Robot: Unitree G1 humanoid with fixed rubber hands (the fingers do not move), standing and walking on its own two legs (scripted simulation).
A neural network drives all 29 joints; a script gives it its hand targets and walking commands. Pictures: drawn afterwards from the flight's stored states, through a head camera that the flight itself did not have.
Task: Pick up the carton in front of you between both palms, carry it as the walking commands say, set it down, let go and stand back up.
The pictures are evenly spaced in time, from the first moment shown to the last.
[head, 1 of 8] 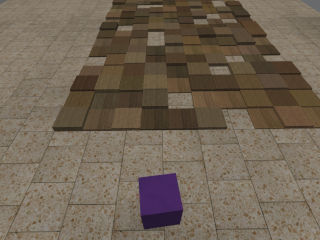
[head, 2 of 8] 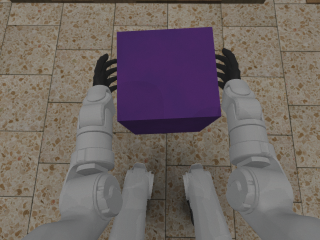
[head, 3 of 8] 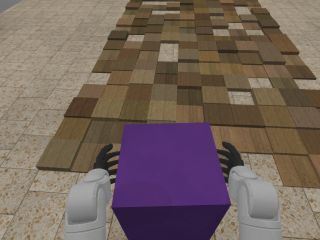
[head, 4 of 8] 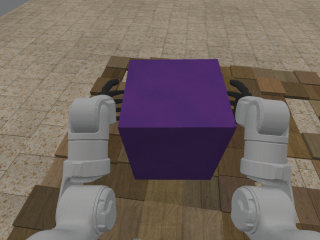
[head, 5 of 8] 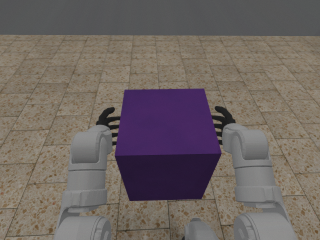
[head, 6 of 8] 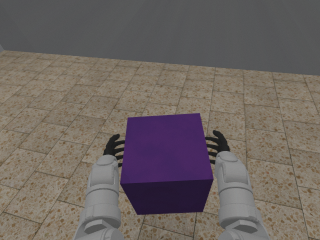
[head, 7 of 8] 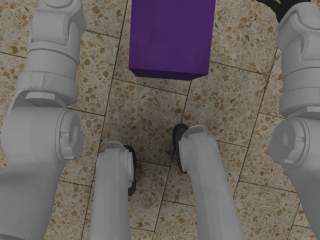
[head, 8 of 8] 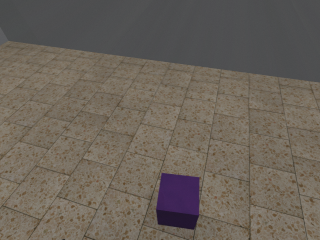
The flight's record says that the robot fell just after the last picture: no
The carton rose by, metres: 0.79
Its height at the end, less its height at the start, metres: +0.00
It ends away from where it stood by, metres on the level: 5.73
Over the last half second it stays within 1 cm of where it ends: yes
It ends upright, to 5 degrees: yes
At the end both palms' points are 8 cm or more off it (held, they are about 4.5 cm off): yes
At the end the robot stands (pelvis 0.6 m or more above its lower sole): yes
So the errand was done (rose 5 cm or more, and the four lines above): yes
